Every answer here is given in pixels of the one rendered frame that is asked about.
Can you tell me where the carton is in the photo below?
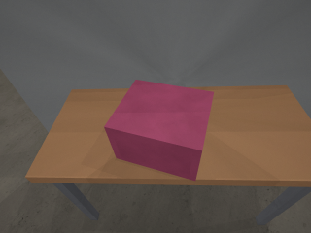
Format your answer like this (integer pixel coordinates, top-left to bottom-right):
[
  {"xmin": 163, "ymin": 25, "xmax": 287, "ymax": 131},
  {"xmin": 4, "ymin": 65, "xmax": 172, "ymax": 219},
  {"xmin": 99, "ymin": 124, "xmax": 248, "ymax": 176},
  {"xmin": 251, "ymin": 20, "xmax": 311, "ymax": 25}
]
[{"xmin": 104, "ymin": 80, "xmax": 214, "ymax": 181}]

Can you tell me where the table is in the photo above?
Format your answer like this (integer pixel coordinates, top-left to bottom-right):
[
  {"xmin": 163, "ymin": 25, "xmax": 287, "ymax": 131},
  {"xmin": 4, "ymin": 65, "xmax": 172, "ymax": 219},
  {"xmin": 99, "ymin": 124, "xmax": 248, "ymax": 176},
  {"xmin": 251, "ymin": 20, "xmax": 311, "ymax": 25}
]
[{"xmin": 25, "ymin": 85, "xmax": 311, "ymax": 225}]

